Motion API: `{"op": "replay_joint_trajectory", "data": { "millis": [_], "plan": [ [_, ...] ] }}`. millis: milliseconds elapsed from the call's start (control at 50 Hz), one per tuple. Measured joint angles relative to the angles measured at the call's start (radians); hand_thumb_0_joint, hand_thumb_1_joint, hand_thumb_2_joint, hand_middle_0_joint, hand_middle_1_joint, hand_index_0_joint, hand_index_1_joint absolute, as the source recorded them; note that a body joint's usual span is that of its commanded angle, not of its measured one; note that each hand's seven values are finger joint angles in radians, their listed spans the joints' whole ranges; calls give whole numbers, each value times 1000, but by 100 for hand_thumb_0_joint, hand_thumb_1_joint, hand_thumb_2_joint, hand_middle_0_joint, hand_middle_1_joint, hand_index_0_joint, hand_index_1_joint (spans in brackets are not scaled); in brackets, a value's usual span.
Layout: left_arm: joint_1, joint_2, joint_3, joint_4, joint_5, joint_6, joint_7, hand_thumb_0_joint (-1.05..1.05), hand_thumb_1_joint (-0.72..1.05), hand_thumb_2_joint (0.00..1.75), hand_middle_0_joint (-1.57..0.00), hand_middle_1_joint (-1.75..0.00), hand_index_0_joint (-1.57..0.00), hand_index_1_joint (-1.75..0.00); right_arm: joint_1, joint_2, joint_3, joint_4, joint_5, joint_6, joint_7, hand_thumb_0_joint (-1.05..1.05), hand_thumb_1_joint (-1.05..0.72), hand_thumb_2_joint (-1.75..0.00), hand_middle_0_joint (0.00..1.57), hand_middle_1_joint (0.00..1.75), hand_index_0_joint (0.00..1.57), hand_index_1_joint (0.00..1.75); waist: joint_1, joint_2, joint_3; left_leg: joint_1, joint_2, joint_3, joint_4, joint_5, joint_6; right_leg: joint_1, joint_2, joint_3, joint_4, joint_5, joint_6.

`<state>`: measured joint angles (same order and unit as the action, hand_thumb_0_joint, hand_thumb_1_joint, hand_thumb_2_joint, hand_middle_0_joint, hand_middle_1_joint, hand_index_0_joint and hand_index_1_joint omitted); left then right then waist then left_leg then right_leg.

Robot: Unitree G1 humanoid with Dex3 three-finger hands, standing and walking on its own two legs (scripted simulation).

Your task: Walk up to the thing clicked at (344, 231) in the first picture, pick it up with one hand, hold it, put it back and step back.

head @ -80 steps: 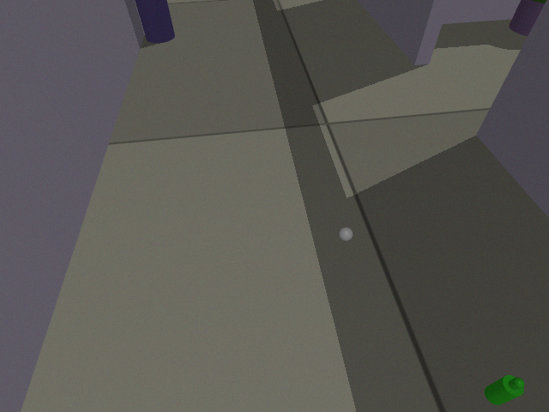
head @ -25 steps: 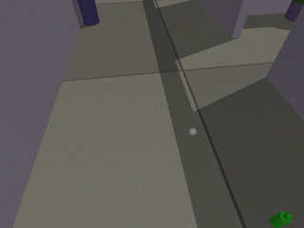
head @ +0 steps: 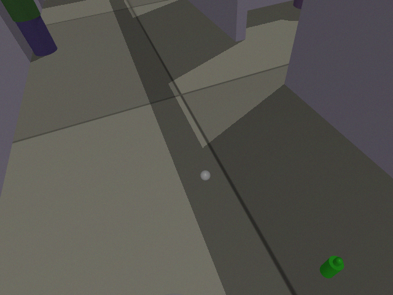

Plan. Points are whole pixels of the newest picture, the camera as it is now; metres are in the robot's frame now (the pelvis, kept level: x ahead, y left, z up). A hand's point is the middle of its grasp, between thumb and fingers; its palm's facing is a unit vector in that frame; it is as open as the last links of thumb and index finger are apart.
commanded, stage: walk up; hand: left
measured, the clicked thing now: (205, 175) +0.90 +0.09 -0.72
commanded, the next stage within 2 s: none
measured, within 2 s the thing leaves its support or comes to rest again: neither
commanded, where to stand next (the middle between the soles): +0.44 -0.07 m, yaw -17 degrees
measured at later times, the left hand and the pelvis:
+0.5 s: hand (129, 209) +0.35 +0.25 -0.11, palm faces -0.26 -0.89 -0.36, open 7.4 cm; pelvis +0.18 +0.00 +0.02, yaw -11 degrees
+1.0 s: hand (158, 177) +0.47 +0.19 -0.12, palm faces -0.28 -0.88 -0.38, open 7.4 cm; pelvis +0.35 -0.06 +0.01, yaw -17 degrees
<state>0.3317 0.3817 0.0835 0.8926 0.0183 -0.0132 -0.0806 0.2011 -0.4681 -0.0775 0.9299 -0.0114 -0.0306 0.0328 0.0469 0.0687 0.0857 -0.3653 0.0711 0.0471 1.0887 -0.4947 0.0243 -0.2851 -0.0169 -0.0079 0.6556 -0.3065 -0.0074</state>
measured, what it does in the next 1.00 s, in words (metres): walks ahead, turning right: left foot, then right foot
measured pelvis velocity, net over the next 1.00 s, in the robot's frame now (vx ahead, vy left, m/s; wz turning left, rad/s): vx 0.35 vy -0.06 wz -0.30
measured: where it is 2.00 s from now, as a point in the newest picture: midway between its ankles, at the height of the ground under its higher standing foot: (235, 263)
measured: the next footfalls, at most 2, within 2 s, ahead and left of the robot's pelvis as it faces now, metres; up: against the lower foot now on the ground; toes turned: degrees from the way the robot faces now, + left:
left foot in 0.18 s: +0.20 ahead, +0.12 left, +0.00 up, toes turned +1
right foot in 0.62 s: +0.42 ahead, -0.20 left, +0.00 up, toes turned -21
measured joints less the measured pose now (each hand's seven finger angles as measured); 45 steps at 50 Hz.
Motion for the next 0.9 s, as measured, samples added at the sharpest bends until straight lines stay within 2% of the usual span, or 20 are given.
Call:
{"op": "replay_joint_trajectory", "data": {
  "millis": [80, 160, 180, 200, 240, 280, 320, 380, 440, 520, 580, 620, 640, 660, 700, 740, 820, 900],
  "plan": [
    [29, -6, -19, -12, 0, -2, 9, 1, 90, 89, -20, -30, -21, -30, 15, 40, 19, -45, 1, -19, 20, 1, -91, -90, 20, 29, 20, 30, 4, -26, 2, -64, -4, 6, -170, 46, 3, 61, 25, 27, -72, 2, -9],
    [41, 8, -23, -28, 1, -5, 12, 1, 90, 89, -20, -30, -21, -30, 58, 60, 20, -66, -10, -29, 29, 1, -90, -90, 20, 30, 20, 30, -4, -57, -10, -45, -4, 3, -358, 151, 0, 92, 37, 48, -60, -49, 7],
    [43, 14, -23, -34, 1, -4, 13, 1, 90, 89, -20, -30, -21, -30, 73, 60, 18, -72, -13, -37, 27, 1, -90, -90, 20, 30, 21, 30, -10, -68, -17, -21, -11, 10, -413, 197, -2, 86, 34, 57, -25, -80, 10],
    [42, 21, -21, -37, 2, -2, 17, 1, 90, 89, -20, -30, -21, -30, 83, 62, 14, -79, -19, -48, 22, 1, -90, -90, 20, 30, 21, 30, -20, -90, -19, -10, -21, 27, -420, 253, -1, 63, 24, 75, 46, -114, -4],
    [22, 27, -19, -26, 2, 7, 32, 1, 90, 89, -20, -30, -21, -30, 100, 66, 10, -86, -25, -65, 9, 1, -90, -90, 21, 30, 21, 30, -43, -120, -17, 3, -29, 60, -380, 208, 2, -18, 45, 129, 260, -145, -27],
    [4, 36, -27, -21, 3, 8, 36, 1, 90, 90, -20, -30, -21, -30, 119, 70, 11, -75, -15, -62, 5, 1, -90, -90, 21, 30, 21, 30, -69, -130, -23, 46, -23, 74, -402, 181, 4, -93, 62, 121, 406, -122, -38],
    [-17, 49, -28, -23, -1, -2, 31, 1, 90, 90, -20, -30, -21, -30, 145, 75, 14, -65, -11, -60, 2, 1, -90, -90, 20, 30, 21, 30, -87, -137, -26, 105, -21, 83, -468, 186, 2, -148, 52, 98, 455, -62, -32],
    [-49, 66, -19, -41, -11, -15, 22, 1, 91, 90, -20, -30, -21, -30, 186, 72, 20, -59, -8, -68, 0, 1, -90, -90, 20, 30, 21, 30, -102, -140, -22, 186, -22, 96, -570, 205, -4, -210, 19, 89, 412, 18, -16],
    [-82, 76, -12, -64, -16, -13, 15, 1, 91, 90, -20, -30, -21, -30, 211, 64, 22, -64, -8, -69, -3, 1, -90, -90, 20, 30, 21, 30, -105, -130, 0, 249, -19, 117, -631, 203, -8, -243, -10, 88, 304, 53, -4],
    [-129, 72, -10, -82, -13, -2, 2, 1, 91, 90, -20, -30, -20, -30, 223, 49, 22, -81, -7, -59, -2, 1, -90, -90, 20, 30, 21, 30, -114, -109, 31, 303, -12, 146, -638, 159, -26, -234, -42, 45, 111, 93, -12],
    [-150, 56, -16, -84, -11, -4, -5, 1, 91, 90, -19, -30, -20, -30, 225, 33, 21, -91, -7, -44, -1, 1, -90, -90, 21, 30, 21, 30, -124, -87, 31, 326, -2, 164, -592, 91, -46, -180, -42, 4, -11, 117, -27],
    [-158, 41, -19, -81, -10, -13, -4, 1, 91, 90, -20, -30, -20, -30, 227, 23, 19, -96, -5, -32, -3, 1, -90, -90, 21, 30, 21, 30, -128, -59, 24, 325, 22, 164, -513, 24, -53, -130, -19, -15, -57, 157, -31],
    [-167, 25, -20, -79, -8, -22, 1, 1, 91, 90, -20, -30, -21, -30, 218, 20, 18, -93, -4, -26, -7, 1, -90, -90, 21, 30, 21, 30, -129, -26, 36, 308, 55, 143, -431, -2, -34, -119, 5, -31, -34, 142, -28],
    [-170, 18, -22, -86, -7, -30, 6, 1, 91, 90, -20, -30, -21, -30, 206, 26, 21, -91, -2, -18, -10, 1, -90, -90, 20, 30, 21, 30, -125, -14, 44, 272, 61, 102, -320, -9, -17, -113, 18, -37, -5, 113, -28],
    [-165, 7, -27, -101, -15, -42, 15, 1, 91, 90, -20, -30, -21, -30, 184, 46, 38, -88, 2, -6, -11, 1, -90, -90, 20, 30, 20, 30, -100, -28, 45, 183, 17, 36, -103, -19, -3, -93, 19, -20, 20, 71, -35],
    [-148, -8, -35, -107, -30, -44, 24, 1, 90, 90, -20, -30, -21, -30, 162, 56, 52, -88, 7, -3, -9, 1, -90, -90, 20, 30, 20, 30, -78, -34, 39, 94, -6, 4, 25, 11, 3, -50, 21, -6, -14, 66, -40],
    [-87, -23, -44, -103, -33, -51, 37, 0, 90, 89, -20, -30, -21, -30, 121, 56, 56, -114, 7, -7, 0, 1, -90, -90, 20, 30, 20, 30, -49, -24, 26, -45, 14, -35, 16, 112, 4, 31, 43, 15, -106, 82, -41],
    [-25, -20, -46, -92, -21, -51, 39, 1, 90, 89, -20, -30, -21, -30, 96, 46, 41, -130, -3, -9, 10, 1, -90, -90, 20, 30, 20, 30, -36, -12, 12, -115, 42, -45, -124, 175, -14, 76, 64, 27, -137, 65, -44]
  ]
}}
